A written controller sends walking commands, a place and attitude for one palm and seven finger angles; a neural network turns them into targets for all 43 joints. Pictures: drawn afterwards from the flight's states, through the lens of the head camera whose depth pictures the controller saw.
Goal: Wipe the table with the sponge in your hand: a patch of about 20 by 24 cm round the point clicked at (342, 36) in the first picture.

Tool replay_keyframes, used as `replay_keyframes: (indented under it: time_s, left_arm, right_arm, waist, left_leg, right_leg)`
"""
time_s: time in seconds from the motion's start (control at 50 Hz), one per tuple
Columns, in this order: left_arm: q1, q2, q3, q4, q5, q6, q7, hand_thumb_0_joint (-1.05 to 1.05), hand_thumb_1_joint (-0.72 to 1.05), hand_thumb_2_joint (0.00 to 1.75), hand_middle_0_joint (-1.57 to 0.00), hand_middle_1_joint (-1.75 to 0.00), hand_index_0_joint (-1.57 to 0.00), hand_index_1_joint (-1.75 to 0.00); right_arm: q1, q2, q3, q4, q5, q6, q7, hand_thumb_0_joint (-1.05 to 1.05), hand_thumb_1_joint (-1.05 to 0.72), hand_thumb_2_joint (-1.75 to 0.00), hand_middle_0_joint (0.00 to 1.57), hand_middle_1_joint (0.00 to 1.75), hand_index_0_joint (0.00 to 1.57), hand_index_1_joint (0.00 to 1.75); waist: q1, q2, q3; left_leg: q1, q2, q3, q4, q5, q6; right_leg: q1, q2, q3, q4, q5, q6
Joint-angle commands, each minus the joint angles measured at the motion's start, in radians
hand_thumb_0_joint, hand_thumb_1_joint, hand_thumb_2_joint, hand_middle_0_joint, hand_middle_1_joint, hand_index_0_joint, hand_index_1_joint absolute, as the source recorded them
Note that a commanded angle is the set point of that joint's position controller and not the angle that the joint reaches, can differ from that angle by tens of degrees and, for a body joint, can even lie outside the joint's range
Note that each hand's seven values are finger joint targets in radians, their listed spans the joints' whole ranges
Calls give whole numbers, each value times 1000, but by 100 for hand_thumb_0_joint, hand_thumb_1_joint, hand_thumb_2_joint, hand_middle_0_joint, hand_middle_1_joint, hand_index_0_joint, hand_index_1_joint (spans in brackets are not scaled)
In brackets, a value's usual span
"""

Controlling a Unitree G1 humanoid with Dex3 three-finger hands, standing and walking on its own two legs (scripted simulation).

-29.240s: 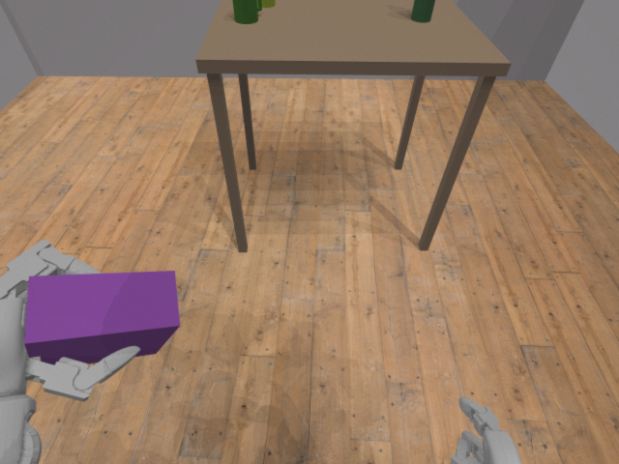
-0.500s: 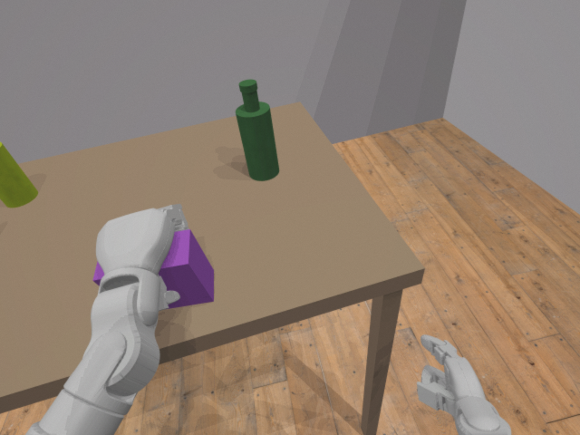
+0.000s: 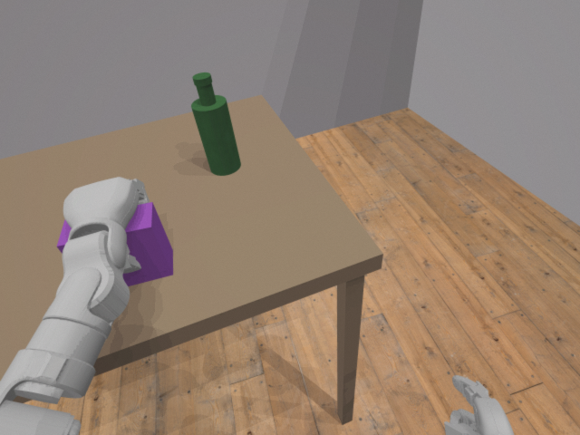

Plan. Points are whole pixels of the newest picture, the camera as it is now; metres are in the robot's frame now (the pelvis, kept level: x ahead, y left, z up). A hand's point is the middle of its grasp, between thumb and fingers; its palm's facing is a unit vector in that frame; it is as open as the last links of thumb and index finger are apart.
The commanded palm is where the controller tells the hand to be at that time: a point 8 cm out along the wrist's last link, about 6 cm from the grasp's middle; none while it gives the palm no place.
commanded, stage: wipe forward along the third lane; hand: left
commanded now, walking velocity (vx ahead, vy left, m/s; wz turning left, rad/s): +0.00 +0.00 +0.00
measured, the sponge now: (127, 257) +0.33 +0.29 +0.09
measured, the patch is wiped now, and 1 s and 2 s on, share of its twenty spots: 0.95 1.00 1.00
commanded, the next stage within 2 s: wipe back along the third lane in 1.08 s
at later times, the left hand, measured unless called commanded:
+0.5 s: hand (116, 206) +0.39 +0.31 +0.14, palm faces -0.06 +0.01 -1.00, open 9.8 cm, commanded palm +0.37 +0.32 +0.16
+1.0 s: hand (113, 187) +0.44 +0.34 +0.14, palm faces -0.07 +0.00 -1.00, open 9.8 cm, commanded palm +0.42 +0.35 +0.16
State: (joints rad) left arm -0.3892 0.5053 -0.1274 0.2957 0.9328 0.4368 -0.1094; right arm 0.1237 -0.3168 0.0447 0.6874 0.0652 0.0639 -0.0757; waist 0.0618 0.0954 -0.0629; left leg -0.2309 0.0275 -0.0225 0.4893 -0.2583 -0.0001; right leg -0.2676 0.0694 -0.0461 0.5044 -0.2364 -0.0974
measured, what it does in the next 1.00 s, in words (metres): stands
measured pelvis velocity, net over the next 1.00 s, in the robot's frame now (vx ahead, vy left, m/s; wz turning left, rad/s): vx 0.02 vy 0.04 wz -0.01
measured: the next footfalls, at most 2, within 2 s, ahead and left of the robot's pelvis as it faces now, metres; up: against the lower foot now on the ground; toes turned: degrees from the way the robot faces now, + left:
none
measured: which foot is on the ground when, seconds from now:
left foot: down 0.00-1.00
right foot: down 0.00-1.00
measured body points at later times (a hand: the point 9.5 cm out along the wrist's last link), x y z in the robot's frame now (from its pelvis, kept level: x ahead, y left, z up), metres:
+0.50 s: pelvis +0.00 +0.01 +0.00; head +0.00 -0.03 +0.45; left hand +0.39 +0.31 +0.20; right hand +0.14 -0.26 -0.13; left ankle +0.00 +0.15 -0.73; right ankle +0.02 -0.05 -0.74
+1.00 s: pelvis +0.02 +0.04 +0.00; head +0.03 +0.02 +0.45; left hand +0.44 +0.34 +0.20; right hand +0.14 -0.22 -0.12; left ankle +0.00 +0.16 -0.74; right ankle +0.02 -0.05 -0.74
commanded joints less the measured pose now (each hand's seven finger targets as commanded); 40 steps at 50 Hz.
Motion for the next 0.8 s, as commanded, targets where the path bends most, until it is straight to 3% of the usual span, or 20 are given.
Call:
replay_keyframes:
  time_s: [0.0, 0.04, 0.06, 0.1, 0.12, 0.14, 0.18, 0.24, 0.26, 0.34, 0.38, 0.42, 0.44, 0.52, 0.62, 0.64, 0.66, 0.78]
  left_arm:
    - [-167, 183, 38, 68, 38, -39, 24, 0, 10, 130, -120, -160, -120, -160]
    - [-138, 250, 99, 101, 40, -51, 34, 0, 10, 130, -120, -160, -120, -160]
    - [-163, 211, 66, 119, 35, -57, 38, 0, 10, 130, -120, -160, -120, -160]
    - [-173, 219, 69, 159, 30, -68, 41, 0, 10, 130, -120, -160, -120, -160]
    - [-197, 228, 71, 174, 29, -72, 43, 0, 10, 130, -120, -160, -120, -160]
    - [-228, 274, 100, 194, 37, -75, 43, 0, 10, 130, -120, -160, -120, -160]
    - [-291, 248, 62, 224, 41, -80, 47, 0, 10, 130, -120, -160, -120, -160]
    - [-344, 302, 92, 285, 65, -96, 50, 0, 10, 130, -120, -160, -120, -160]
    - [-342, 270, 67, 306, 62, -100, 50, 0, 10, 130, -120, -160, -120, -160]
    - [-393, 329, 105, 355, 62, -131, 43, 0, 10, 130, -120, -160, -120, -160]
    - [-421, 302, 78, 397, 66, -148, 41, 0, 10, 130, -120, -160, -120, -160]
    - [-421, 298, 78, 394, 64, -165, 44, 0, 10, 130, -120, -160, -120, -160]
    - [-418, 326, 109, 400, 71, -176, 45, 0, 10, 130, -120, -160, -120, -160]
    - [-389, 271, 78, 396, 70, -196, 60, 0, 10, 130, -120, -160, -120, -160]
    - [-471, 276, 73, 440, 75, -192, 85, 0, 10, 130, -120, -160, -120, -160]
    - [-483, 299, 95, 443, 78, -196, 88, 0, 10, 130, -120, -160, -120, -160]
    - [-484, 269, 68, 462, 75, -193, 91, 0, 10, 130, -120, -160, -120, -160]
    - [-567, 247, 33, 515, 97, -179, 97, 0, 10, 130, -120, -160, -120, -160]
  right_arm:
    - [-147, -95, -40, -165, 2, -42, -6, 0, -90, -90, 20, 30, 20, 30]
    - [-139, -100, -45, -165, 1, -40, -6, 0, -90, -90, 20, 30, 20, 30]
    - [-130, -100, -45, -159, 0, -38, -7, 0, -90, -90, 20, 30, 20, 30]
    - [-116, -105, -49, -151, 2, -33, -9, 0, -90, -90, 20, 30, 20, 30]
    - [-113, -107, -51, -147, 3, -32, -12, 0, -90, -90, 20, 30, 20, 30]
    - [-110, -109, -51, -145, 3, -31, -15, 0, -90, -90, 20, 30, 20, 30]
    - [-95, -109, -52, -137, 4, -28, -17, 0, -90, -90, 20, 30, 20, 30]
    - [-75, -110, -54, -131, 5, -25, -20, 0, -90, -90, 20, 30, 20, 30]
    - [-66, -110, -54, -129, 6, -22, -21, 0, -90, -90, 20, 30, 20, 30]
    - [-45, -112, -56, -131, 6, -15, -23, 0, -90, -90, 20, 30, 20, 30]
    - [-24, -115, -57, -121, 8, -10, -23, 0, -90, -90, 20, 30, 20, 30]
    - [-16, -115, -59, -129, 8, -7, -19, 0, -90, -90, 20, 30, 20, 30]
    - [-10, -115, -61, -132, 6, -6, -20, 0, -90, -90, 20, 30, 20, 30]
    - [5, -115, -64, -138, 9, 7, -10, 0, -90, -90, 20, 30, 20, 30]
    - [14, -120, -64, -120, 12, 15, -13, 0, -90, -90, 20, 30, 20, 30]
    - [13, -119, -63, -120, 13, 14, -13, 0, -90, -90, 20, 30, 20, 30]
    - [17, -118, -63, -117, 13, 15, -14, 0, -90, -90, 20, 30, 20, 30]
    - [35, -118, -60, -102, 15, 23, -12, 0, -90, -90, 20, 30, 20, 30]
  waist:
    - [-2, -180, -57]
    - [9, -197, -63]
    - [-2, -205, -64]
    - [-6, -221, -49]
    - [-10, -228, -53]
    - [-11, -231, -49]
    - [-22, -208, -51]
    - [-22, -184, -77]
    - [-28, -191, -83]
    - [-27, -196, -120]
    - [-42, -199, -102]
    - [-37, -185, -130]
    - [-29, -188, -155]
    - [-30, -177, -152]
    - [-53, -192, -100]
    - [-43, -172, -111]
    - [-49, -192, -113]
    - [-62, -162, -146]
  left_leg:
    - [-107, -81, 32, -17, 29, 39]
    - [-119, -81, 21, -7, 29, 38]
    - [-131, -80, 29, -6, 26, 39]
    - [-141, -81, 29, -7, 8, 40]
    - [-147, -82, 31, 0, 5, 41]
    - [-150, -79, 22, -2, -6, 40]
    - [-155, -81, 29, -6, -12, 42]
    - [-173, -81, 20, -7, -8, 41]
    - [-178, -82, 27, -5, -10, 43]
    - [-204, -76, 16, 0, -10, 42]
    - [-203, -77, 26, -2, -16, 45]
    - [-198, -78, 23, -4, -1, 47]
    - [-199, -75, 17, -6, 13, 47]
    - [-185, -78, 28, -13, 35, 50]
    - [-177, -77, 34, -32, 0, 54]
    - [-177, -76, 25, -42, 12, 52]
    - [-171, -77, 33, -42, 12, 54]
    - [-139, -74, 31, -60, 47, 53]
  right_leg:
    - [79, -75, 172, -160, -25, 61]
    - [82, -74, 204, -161, -33, 56]
    - [84, -79, 186, -154, -25, 62]
    - [68, -76, 182, -162, -46, 67]
    - [65, -80, 196, -166, -54, 71]
    - [48, -79, 212, -177, -101, 65]
    - [42, -81, 187, -176, -116, 70]
    - [43, -80, 202, -171, -116, 64]
    - [52, -83, 189, -165, -112, 69]
    - [78, -90, 201, -154, -78, 67]
    - [55, -84, 177, -155, -85, 72]
    - [70, -83, 164, -141, -29, 70]
    - [82, -79, 166, -132, -1, 65]
    - [77, -69, 133, -120, 65, 65]
    - [25, -59, 113, -148, -6, 67]
    - [27, -55, 109, -145, 2, 59]
    - [35, -56, 103, -144, 4, 65]
    - [35, -49, 76, -142, 56, 58]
